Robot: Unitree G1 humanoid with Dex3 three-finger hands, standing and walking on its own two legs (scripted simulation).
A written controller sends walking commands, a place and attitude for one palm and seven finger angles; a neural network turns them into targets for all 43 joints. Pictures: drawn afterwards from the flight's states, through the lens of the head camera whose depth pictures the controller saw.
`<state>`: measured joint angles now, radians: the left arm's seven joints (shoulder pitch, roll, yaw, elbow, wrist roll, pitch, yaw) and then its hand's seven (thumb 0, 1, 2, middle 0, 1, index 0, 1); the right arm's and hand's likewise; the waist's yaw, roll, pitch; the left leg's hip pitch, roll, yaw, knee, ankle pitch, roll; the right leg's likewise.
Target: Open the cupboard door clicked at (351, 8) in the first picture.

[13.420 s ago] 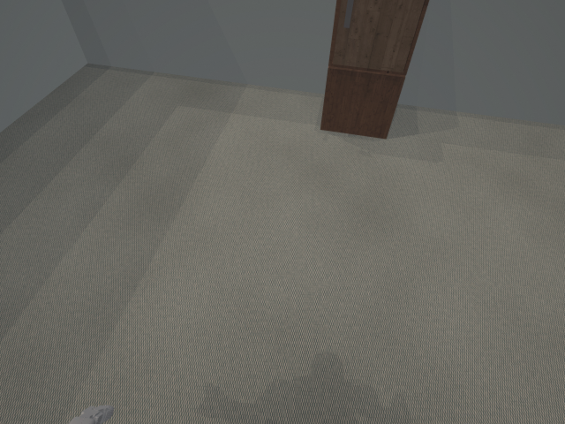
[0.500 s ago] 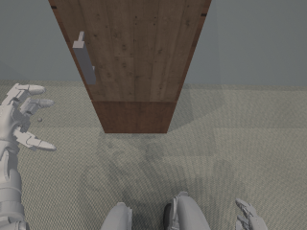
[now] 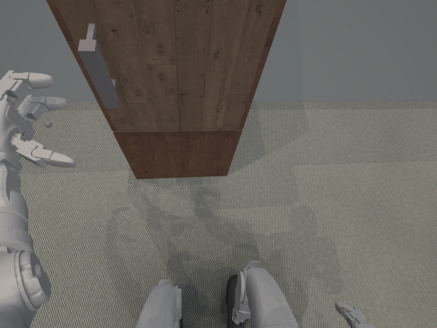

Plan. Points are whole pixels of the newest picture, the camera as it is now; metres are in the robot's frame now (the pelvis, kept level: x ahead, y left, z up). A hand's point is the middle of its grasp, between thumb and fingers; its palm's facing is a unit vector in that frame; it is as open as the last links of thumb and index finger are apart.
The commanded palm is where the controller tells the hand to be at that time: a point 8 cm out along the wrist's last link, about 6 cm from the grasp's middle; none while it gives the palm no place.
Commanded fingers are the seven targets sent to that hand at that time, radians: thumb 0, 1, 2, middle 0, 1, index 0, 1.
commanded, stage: move the hooked fingers beside the handle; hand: left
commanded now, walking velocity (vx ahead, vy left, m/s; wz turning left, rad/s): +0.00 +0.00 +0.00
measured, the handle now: (102, 69) +0.58 +0.22 +0.03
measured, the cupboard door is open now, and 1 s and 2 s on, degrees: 0 0 0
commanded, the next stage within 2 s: slide the fingers in behind the handle in 1.32 s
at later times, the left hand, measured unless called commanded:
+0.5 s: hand (64, 87) +0.52 +0.27 +0.05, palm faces +0.03 -1.00 -0.02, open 14.0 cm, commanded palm +0.51 +0.31 +0.04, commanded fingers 0.00 -0.50 0.30 -0.30 -1.20 -0.30 -1.20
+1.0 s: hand (66, 88) +0.52 +0.27 +0.04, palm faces +0.03 -1.00 -0.03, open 14.0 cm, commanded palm +0.50 +0.30 +0.04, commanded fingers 0.00 -0.50 0.30 -0.30 -1.20 -0.30 -1.20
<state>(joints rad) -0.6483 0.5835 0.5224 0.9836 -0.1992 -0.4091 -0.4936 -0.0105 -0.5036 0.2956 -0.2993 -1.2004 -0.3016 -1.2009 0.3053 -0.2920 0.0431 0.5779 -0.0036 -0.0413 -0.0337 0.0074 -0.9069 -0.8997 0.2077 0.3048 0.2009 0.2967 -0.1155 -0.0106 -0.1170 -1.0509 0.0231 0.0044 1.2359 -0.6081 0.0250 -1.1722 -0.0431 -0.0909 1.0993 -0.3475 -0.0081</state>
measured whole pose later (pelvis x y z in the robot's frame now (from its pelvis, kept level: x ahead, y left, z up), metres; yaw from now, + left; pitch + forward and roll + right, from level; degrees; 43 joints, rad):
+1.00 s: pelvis +0.01 +0.01 +0.00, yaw -1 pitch +28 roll -4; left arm -0.88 0.70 0.55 1.14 -0.09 -0.39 -0.42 -0.01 -0.50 0.30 -0.30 -1.20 -0.30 -1.20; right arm 0.34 -0.28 0.07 0.56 -0.03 0.09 0.00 0.00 -0.91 -0.90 0.21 0.30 0.20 0.30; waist -0.20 0.01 -0.10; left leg -1.13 0.04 -0.01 1.25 -0.62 0.03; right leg -1.24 -0.03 -0.11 1.08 -0.34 0.00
